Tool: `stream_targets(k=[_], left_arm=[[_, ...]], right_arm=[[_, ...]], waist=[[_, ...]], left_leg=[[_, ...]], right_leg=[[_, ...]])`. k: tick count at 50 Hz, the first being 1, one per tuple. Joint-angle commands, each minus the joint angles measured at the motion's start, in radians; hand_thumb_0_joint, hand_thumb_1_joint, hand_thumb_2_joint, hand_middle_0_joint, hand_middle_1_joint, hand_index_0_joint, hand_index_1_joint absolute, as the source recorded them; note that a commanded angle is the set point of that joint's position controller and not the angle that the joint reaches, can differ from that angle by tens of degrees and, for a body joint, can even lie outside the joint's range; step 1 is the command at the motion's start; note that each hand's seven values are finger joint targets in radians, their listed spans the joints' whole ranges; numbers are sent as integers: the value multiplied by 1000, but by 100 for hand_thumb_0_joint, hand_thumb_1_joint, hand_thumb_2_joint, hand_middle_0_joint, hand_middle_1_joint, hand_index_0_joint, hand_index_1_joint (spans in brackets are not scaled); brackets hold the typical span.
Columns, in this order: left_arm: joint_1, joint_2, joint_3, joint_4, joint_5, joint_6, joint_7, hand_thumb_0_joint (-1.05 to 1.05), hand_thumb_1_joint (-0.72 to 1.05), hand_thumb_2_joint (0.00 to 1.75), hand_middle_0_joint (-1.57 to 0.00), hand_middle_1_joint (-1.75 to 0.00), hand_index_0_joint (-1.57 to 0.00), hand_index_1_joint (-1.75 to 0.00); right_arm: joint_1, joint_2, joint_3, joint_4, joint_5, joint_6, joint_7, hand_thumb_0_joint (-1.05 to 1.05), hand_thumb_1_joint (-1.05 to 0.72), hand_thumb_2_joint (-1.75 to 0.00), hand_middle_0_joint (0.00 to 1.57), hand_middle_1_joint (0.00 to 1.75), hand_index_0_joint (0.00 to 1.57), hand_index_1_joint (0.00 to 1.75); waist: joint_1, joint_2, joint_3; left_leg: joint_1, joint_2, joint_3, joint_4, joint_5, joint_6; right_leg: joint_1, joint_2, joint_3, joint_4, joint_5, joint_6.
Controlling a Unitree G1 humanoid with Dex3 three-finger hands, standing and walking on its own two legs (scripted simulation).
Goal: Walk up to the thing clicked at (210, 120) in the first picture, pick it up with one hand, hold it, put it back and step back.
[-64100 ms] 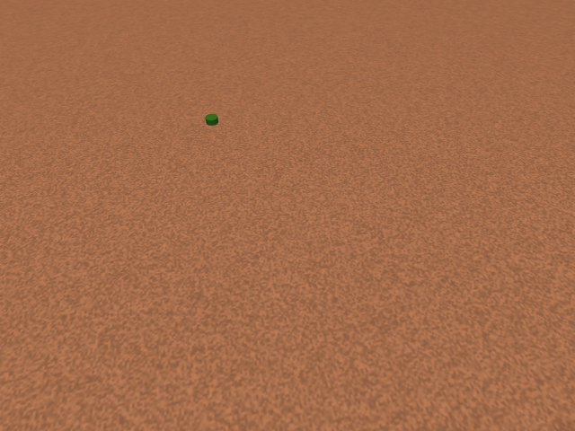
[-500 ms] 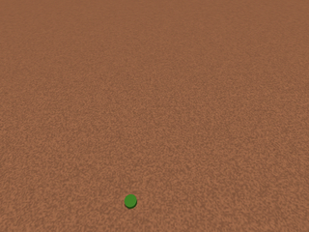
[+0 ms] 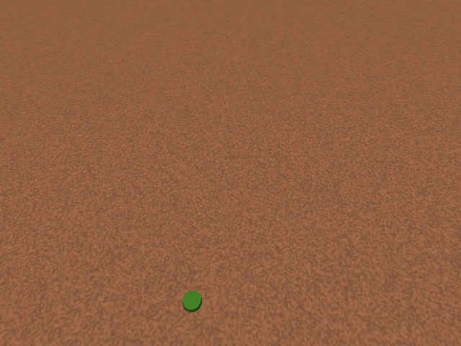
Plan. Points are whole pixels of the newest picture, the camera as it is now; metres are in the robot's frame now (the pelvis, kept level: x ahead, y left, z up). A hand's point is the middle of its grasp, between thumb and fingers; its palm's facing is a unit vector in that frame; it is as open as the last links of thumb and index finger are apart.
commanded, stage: stand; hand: left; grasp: from above
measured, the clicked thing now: (192, 301) +0.44 +0.21 -0.76
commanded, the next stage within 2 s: step back in 0.74 s
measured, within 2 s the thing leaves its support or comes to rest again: neither
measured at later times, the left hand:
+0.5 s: hand out of the picture +0.07 +0.24 -0.16, palm faces +0.00 -0.94 -0.33, open 7.4 cm
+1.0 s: hand out of the picture +0.08 +0.29 -0.17, palm faces -0.05 -0.93 -0.38, open 7.4 cm
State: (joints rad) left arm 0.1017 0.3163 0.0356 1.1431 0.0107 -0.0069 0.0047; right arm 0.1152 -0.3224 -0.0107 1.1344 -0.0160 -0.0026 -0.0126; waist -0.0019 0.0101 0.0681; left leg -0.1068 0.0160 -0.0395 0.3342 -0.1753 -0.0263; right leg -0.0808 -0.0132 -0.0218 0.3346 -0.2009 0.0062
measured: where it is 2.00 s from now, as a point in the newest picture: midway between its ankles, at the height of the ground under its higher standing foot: outside the picture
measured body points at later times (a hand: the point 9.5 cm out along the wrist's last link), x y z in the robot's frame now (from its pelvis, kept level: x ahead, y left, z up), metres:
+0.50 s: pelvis +0.00 +0.00 +0.00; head +0.01 -0.01 +0.45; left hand +0.07 +0.29 -0.13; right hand +0.07 -0.30 -0.14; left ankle +0.01 +0.14 -0.75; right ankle -0.01 -0.12 -0.75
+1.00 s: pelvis -0.04 +0.03 -0.02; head +0.02 +0.04 +0.43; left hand +0.08 +0.34 -0.15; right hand +0.04 -0.30 -0.13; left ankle -0.05 +0.13 -0.73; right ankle -0.01 -0.12 -0.75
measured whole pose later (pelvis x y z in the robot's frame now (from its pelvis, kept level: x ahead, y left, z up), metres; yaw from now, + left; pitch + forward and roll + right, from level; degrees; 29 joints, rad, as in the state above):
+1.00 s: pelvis -0.04 +0.03 -0.02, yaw -1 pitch -1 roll +0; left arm 0.06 0.40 0.06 0.97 0.02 0.04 0.01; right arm 0.11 -0.40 -0.06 0.97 0.00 0.05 0.02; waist -0.02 -0.03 0.17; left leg -0.31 -0.04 -0.03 0.77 -0.42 0.04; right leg -0.30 -0.05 0.01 0.57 -0.25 0.02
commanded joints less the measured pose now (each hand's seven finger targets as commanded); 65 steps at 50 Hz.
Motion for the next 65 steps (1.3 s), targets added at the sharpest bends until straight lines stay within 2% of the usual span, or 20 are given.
stream_targets(k=[1, 7, 11, 15, 36, 37, 41, 43, 45, 48, 49, 50, 51, 52, 53, 54, 56, 59, 63, 65], left_arm=[[-37, 200, 30, -65, 5, -21, 19, 0, 90, 90, -20, -30, -20, -30], [-40, 208, 27, -60, 5, -19, 17, 0, 90, 90, -20, -30, -20, -30], [-40, 213, 27, -64, 4, -23, 16, 0, 90, 90, -20, -30, -20, -30], [-35, 219, 28, -70, 3, -27, 15, 0, 90, 90, -20, -30, -20, -30], [-32, 231, 22, -73, 3, -25, 11, 0, 90, 90, -20, -30, -20, -30], [-26, 315, 62, -102, -22, -14, 11, 0, 90, 90, -20, -30, -20, -30], [-18, 335, 79, -159, -19, -3, 19, 0, 90, 90, -20, -30, -20, -30], [-56, 340, 81, -213, -5, 4, 21, 0, 90, 90, -20, -30, -20, -30], [-75, 347, 88, -253, 14, 10, 21, 0, 90, 90, -20, -30, -20, -30], [-134, 316, 78, -295, 19, 20, 23, 0, 90, 90, -20, -30, -20, -30], [-135, 308, 72, -304, 13, 27, 23, 0, 90, 90, -20, -30, -20, -30], [-128, 300, 67, -313, 2, 37, 22, 0, 90, 90, -20, -30, -20, -30], [-108, 255, 59, -326, -14, 47, 22, 0, 90, 90, -20, -30, -20, -30], [-109, 214, 53, -337, -21, 52, 29, 0, 90, 90, -20, -30, -20, -30], [-48, 225, 55, -318, -15, 66, 38, 0, 90, 90, -20, -30, -20, -30], [-22, 223, 48, -319, -11, 67, 43, 0, 90, 90, -20, -30, -20, -30], [-47, 252, 57, -308, -9, 65, 49, 0, 90, 90, -20, -30, -20, -30], [27, 261, 63, -300, -13, 65, 40, 0, 90, 90, -20, -30, -20, -30], [9, 252, 70, -329, 4, 56, 32, 0, 90, 90, -20, -30, -20, -30], [5, 250, 76, -343, 5, 54, 29, 0, 90, 90, -20, -30, -20, -30]], right_arm=[[-36, -202, -40, -53, 0, -25, -11, 0, -90, -90, 20, 30, 20, 30], [-36, -202, -38, -49, -1, -19, -8, 0, -90, -90, 20, 30, 20, 30], [-37, -202, -39, -50, -1, -20, -4, 0, -90, -90, 20, 30, 20, 30], [-41, -204, -38, -55, 2, -27, -5, 0, -90, -90, 20, 30, 20, 30], [-29, -212, -36, -52, 0, -20, 1, 0, -90, -90, 20, 30, 20, 30], [-70, -279, -59, -91, 10, -4, 9, 0, -90, -90, 20, 30, 20, 30], [-25, -231, -63, -143, 29, 18, 8, 0, -90, -90, 20, 30, 20, 30], [-3, -236, -78, -168, 22, 36, 11, 0, -90, -90, 20, 30, 20, 30], [40, -240, -86, -187, 15, 49, 19, 0, -90, -90, 20, 30, 20, 30], [88, -233, -92, -203, 19, 44, 24, 0, -90, -90, 20, 30, 20, 30], [99, -232, -92, -205, 16, 37, 21, 0, -90, -90, 20, 30, 20, 30], [109, -242, -99, -209, 6, 28, 16, 0, -90, -90, 20, 30, 20, 30], [92, -285, -110, -219, -10, 21, 10, 0, -90, -90, 20, 30, 20, 30], [109, -332, -122, -222, -21, 14, 4, 0, -90, -90, 20, 30, 20, 30], [93, -339, -122, -233, -27, 13, 1, 0, -90, -90, 20, 30, 20, 30], [83, -364, -127, -254, -15, 12, -2, 0, -90, -90, 20, 30, 20, 30], [16, -340, -127, -278, -11, 12, -16, 0, -90, -90, 20, 30, 20, 30], [-21, -275, -109, -307, -10, 7, -30, 0, -90, -90, 20, 30, 20, 30], [58, -265, -115, -302, 0, 4, -36, 0, -90, -90, 20, 30, 20, 30], [77, -282, -120, -307, -2, 3, -36, 0, -90, -90, 20, 30, 20, 30]], waist=[[5, 3, -90], [1, -11, -63], [0, 0, -61], [1, 3, -104], [-1, -3, -53], [-3, -3, 37], [-8, -93, -87], [-7, -184, -116], [-18, -203, -131], [-39, -201, -128], [-47, -178, -132], [-58, -108, -119], [-42, 80, -116], [-43, 236, -103], [-13, 132, -126], [-28, 164, -140], [-29, 180, -120], [16, 141, -113], [-28, 91, -97], [-45, 90, -102]], left_leg=[[13, 104, -65, -43, 216, 39], [-1, 98, -60, -52, 108, 40], [-14, 99, -62, -60, 105, 39], [26, 106, -60, -43, 201, 38], [-12, 102, -62, -70, 58, 38], [-82, 83, -64, 57, 237, 54], [-88, -2, 26, 283, 184, 39], [-130, -60, 23, 468, -223, 47], [-144, -47, -22, 581, -362, 70], [-146, -32, -7, 458, -257, 72], [-136, -24, 13, 302, -150, 70], [-101, -1, 6, 143, 118, 62], [-45, 100, -135, 63, 417, 63], [83, 206, -298, 61, 707, 94], [84, 250, -298, 94, 716, 138], [82, 287, -307, 101, 801, 154], [49, 251, -279, 78, 657, 126], [103, 177, -158, 134, 653, 106], [134, 176, -148, 122, 571, 91], [150, 227, -187, 122, 538, 157]], right_leg=[[18, -109, 76, -44, 191, -17], [-6, -110, 87, -71, 99, -17], [-2, -110, 88, -70, 93, -20], [17, -115, 87, -49, 194, -22], [-21, -109, 99, -78, 43, -26], [-100, -108, 124, 10, 296, -37], [-63, -201, 174, 40, 504, -152], [-100, -301, 262, 25, 494, -236], [-157, -336, 263, 66, 463, -272], [-146, -259, 186, 159, 457, -208], [-117, -222, 162, 218, 427, -168], [-133, -169, 136, 298, 364, -119], [-198, -37, 87, 444, 213, -68], [-395, 105, 106, 553, -298, -48], [-405, 115, 190, 669, -416, -46], [-414, 123, 205, 713, -440, -44], [-424, 117, 260, 778, -376, -40], [-445, 111, 230, 816, -259, -25], [-424, 103, 196, 689, -242, 4], [-403, 80, 180, 623, -282, 9]])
